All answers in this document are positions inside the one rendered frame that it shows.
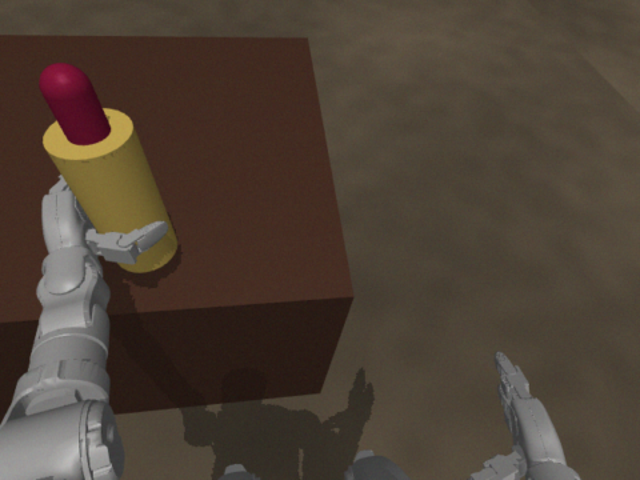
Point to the right robot arm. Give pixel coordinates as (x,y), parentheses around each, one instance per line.
(551,471)

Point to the right robot hand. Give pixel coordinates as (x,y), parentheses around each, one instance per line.
(535,439)

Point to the left robot arm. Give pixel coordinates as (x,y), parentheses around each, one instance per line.
(60,425)

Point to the bottle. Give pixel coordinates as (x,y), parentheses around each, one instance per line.
(99,155)

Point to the left robot hand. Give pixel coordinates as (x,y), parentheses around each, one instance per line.
(65,224)

